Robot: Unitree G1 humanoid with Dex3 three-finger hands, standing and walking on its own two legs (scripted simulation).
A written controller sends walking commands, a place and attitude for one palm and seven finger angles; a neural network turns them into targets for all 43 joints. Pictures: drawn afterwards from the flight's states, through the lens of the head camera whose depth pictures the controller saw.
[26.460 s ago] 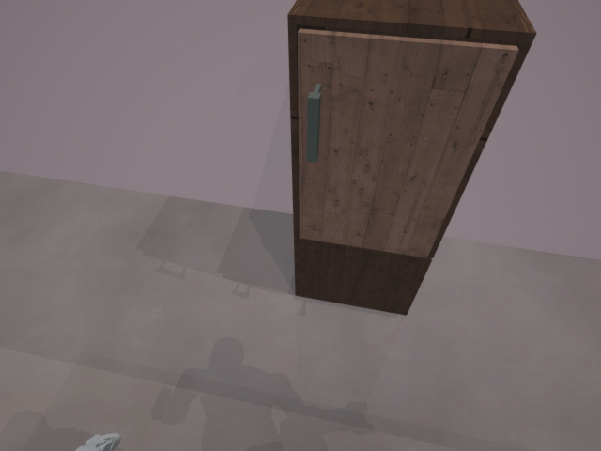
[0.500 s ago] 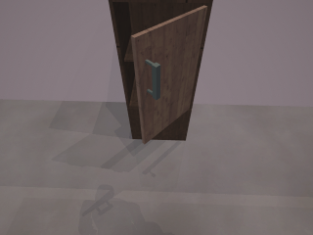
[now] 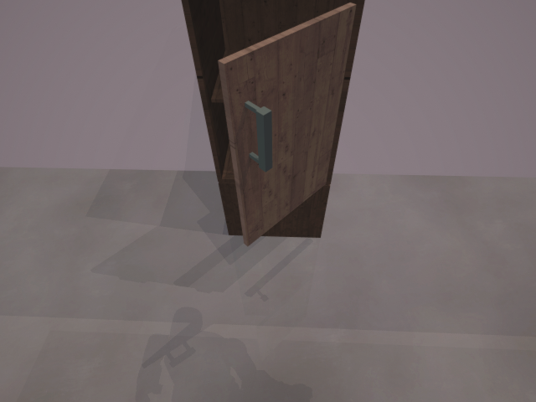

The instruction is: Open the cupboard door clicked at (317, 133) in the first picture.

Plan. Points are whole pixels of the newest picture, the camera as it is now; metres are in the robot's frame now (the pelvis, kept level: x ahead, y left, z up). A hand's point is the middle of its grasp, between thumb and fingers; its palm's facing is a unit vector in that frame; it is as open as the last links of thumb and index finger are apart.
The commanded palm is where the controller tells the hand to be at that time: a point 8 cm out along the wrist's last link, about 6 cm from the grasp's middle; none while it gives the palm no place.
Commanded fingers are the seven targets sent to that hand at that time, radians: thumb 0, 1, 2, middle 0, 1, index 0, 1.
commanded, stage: look to check the result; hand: left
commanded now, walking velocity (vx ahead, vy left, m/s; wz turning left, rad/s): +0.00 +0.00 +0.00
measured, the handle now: (258, 137) +0.62 +0.06 +0.03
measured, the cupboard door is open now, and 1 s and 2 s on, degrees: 46 46 46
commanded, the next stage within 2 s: walk to a spot facing it in 0.06 s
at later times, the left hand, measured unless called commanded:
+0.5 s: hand out of the picture +0.06 +0.20 -0.18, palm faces -0.06 -0.97 -0.24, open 7.4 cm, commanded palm none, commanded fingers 0.00 0.90 0.90 -0.20 -0.30 -0.20 -0.30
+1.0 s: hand out of the picture +0.13 +0.15 -0.18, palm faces -0.34 -0.90 -0.28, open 7.4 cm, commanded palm none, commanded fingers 0.00 0.90 0.90 -0.20 -0.30 -0.20 -0.30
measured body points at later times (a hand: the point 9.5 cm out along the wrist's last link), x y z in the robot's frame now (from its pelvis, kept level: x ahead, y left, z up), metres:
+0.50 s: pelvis +0.00 +0.00 -0.01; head +0.03 +0.00 +0.44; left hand +0.07 +0.25 -0.16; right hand +0.01 -0.25 -0.16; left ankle -0.02 +0.13 -0.75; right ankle +0.00 -0.07 -0.75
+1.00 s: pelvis -0.01 -0.02 -0.01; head +0.04 -0.06 +0.43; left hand +0.15 +0.19 -0.16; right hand -0.03 -0.29 -0.16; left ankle +0.01 +0.12 -0.69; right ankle -0.03 -0.13 -0.75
